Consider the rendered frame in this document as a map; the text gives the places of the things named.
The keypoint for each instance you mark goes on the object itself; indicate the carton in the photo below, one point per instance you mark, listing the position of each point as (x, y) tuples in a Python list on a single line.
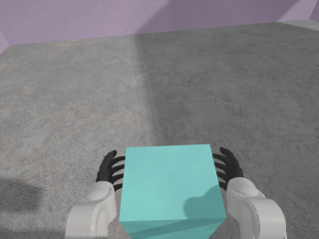
[(171, 192)]

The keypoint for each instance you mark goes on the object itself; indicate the robot right forearm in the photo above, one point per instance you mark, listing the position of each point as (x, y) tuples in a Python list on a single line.
[(258, 217)]

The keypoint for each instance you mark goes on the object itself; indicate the robot left forearm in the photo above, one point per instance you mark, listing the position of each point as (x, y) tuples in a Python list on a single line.
[(90, 218)]

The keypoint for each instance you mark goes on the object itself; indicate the right robot hand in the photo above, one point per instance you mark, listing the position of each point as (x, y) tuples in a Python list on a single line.
[(231, 167)]

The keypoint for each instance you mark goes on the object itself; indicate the left robot hand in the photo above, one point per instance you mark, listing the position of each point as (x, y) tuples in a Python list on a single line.
[(107, 170)]

